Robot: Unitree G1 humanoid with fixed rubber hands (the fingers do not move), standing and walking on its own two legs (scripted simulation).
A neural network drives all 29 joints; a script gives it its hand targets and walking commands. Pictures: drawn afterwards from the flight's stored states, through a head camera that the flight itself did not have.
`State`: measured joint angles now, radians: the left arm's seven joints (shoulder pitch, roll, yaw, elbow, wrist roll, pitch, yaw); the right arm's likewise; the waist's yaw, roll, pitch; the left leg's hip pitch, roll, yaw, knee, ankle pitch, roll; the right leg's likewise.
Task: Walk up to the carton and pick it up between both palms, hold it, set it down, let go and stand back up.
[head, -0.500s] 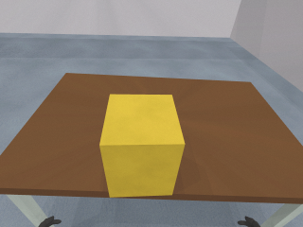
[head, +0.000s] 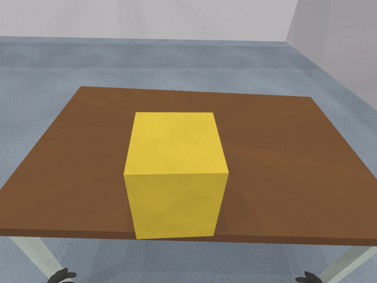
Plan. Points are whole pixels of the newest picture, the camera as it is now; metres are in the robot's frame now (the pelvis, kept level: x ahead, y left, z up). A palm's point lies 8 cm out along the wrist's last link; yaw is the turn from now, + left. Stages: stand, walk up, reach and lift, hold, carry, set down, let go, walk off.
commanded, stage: stand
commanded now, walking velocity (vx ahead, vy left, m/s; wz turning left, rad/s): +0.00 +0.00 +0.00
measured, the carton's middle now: (175, 175) +0.40 +0.03 +0.02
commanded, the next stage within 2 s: none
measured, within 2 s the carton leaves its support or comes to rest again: neither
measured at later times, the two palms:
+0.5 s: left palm out of the picture +0.10 +0.28 -0.07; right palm out of the picture +0.09 -0.29 -0.08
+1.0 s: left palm out of the picture +0.11 +0.28 -0.07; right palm out of the picture +0.09 -0.29 -0.08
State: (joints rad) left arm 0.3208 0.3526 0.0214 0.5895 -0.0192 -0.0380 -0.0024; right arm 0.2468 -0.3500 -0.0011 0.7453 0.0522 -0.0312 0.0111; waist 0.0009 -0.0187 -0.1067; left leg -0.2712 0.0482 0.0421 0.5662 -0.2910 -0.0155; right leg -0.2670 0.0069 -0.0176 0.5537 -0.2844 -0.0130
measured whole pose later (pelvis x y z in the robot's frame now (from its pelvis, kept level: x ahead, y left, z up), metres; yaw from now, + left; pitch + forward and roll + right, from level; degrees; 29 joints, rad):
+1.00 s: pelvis -0.02 +0.00 +0.00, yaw +0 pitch -2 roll +0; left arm 0.25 0.35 0.02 0.66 -0.02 -0.04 0.00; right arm 0.23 -0.35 0.00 0.80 0.05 -0.03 0.01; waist 0.00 -0.01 -0.02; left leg -0.27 0.05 0.04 0.57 -0.26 -0.02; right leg -0.27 0.01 -0.02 0.55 -0.26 -0.01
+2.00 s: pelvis -0.02 +0.00 +0.00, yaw +0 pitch -2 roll +0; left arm 0.22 0.35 0.02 0.73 -0.02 -0.04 0.00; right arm 0.20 -0.35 0.00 0.85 0.05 -0.03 0.01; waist 0.00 -0.01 -0.02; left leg -0.27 0.05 0.04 0.57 -0.26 -0.02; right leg -0.27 0.01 -0.02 0.55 -0.26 -0.01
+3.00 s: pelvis -0.02 +0.00 +0.00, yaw +0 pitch -2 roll +0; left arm 0.19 0.35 0.02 0.77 -0.02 -0.04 -0.01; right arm 0.17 -0.35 0.00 0.88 0.05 -0.03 0.01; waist 0.00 -0.01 -0.01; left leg -0.27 0.05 0.04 0.56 -0.26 -0.02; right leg -0.27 0.01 -0.02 0.55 -0.25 -0.01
